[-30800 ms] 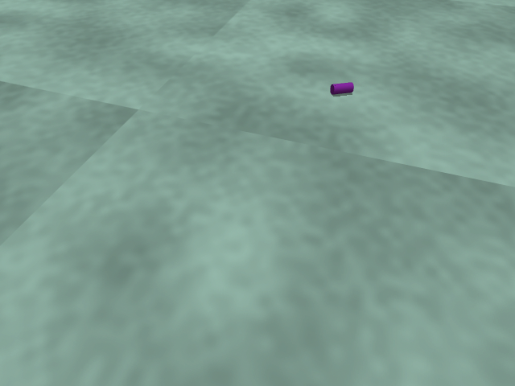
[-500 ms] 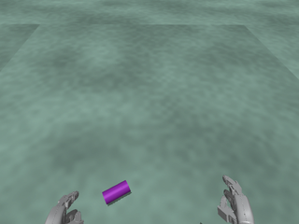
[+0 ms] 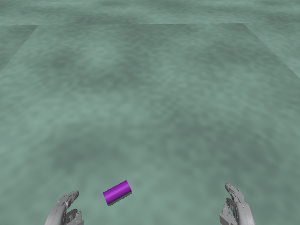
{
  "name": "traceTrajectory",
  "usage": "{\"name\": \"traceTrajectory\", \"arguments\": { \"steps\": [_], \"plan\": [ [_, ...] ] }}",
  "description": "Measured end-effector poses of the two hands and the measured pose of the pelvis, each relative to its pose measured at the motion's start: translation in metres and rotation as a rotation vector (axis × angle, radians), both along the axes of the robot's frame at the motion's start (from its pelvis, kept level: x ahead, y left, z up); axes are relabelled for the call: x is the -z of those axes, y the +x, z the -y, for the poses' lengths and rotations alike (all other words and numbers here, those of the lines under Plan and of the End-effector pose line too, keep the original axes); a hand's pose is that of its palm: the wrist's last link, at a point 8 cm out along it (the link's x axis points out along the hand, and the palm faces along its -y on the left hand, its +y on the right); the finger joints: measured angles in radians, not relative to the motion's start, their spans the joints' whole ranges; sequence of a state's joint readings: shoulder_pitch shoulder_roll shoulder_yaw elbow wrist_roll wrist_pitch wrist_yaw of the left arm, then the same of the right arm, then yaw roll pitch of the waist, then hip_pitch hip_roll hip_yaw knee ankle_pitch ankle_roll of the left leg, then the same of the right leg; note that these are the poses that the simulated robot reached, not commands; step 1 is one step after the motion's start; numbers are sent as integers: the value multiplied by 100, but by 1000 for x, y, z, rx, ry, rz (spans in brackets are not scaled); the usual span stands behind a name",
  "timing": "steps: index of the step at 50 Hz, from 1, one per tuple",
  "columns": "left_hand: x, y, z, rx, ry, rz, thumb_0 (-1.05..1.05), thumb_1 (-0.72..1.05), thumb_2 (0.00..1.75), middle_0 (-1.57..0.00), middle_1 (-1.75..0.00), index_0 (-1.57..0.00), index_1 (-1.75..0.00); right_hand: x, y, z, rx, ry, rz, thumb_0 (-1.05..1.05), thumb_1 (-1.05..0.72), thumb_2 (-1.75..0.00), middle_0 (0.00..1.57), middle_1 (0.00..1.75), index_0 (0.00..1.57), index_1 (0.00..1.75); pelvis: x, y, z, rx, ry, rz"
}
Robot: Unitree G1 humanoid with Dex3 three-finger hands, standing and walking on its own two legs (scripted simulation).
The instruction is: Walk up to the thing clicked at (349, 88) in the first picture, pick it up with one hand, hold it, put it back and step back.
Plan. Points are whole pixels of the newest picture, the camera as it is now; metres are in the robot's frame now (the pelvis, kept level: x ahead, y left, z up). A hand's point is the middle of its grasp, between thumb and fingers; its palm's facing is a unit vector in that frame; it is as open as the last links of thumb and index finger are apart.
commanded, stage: home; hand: left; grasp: from above
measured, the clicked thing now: (117, 192) +0.45 +0.19 -0.68
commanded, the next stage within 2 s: stand in 1.22 s
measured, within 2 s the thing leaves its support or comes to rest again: neither
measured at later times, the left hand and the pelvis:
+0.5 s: hand (84, 220) +0.17 +0.18 -0.05, palm faces +0.05 -0.98 -0.20, open 7.4 cm; pelvis +0.01 +0.00 +0.00, yaw +0 degrees
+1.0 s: hand (81, 219) +0.17 +0.18 -0.05, palm faces +0.05 -0.98 -0.20, open 7.4 cm; pelvis +0.01 +0.00 +0.00, yaw +0 degrees
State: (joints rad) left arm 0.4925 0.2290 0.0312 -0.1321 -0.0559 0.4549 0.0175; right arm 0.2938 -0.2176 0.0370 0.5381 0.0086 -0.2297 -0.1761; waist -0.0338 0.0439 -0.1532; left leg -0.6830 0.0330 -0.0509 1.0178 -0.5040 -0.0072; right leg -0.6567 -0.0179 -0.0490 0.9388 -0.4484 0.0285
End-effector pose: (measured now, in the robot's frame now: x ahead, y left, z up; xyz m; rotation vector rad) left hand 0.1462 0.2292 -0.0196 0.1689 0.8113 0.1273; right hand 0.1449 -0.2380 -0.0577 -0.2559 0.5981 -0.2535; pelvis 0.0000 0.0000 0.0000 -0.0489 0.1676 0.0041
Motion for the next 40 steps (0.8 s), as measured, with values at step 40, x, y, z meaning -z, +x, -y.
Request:
{"name": "traceTrajectory", "arguments": {
  "steps": [40],
  "plan": [
    [2, 11, 1, -2, 3, -9, 1, 90, 90, -20, -30, -20, -30, 0, 19, 4, 0, -5, 1, 2, -90, -90, 20, 30, 20, 30, 1, 14, 2, -2, 0, -16]
  ]
}}
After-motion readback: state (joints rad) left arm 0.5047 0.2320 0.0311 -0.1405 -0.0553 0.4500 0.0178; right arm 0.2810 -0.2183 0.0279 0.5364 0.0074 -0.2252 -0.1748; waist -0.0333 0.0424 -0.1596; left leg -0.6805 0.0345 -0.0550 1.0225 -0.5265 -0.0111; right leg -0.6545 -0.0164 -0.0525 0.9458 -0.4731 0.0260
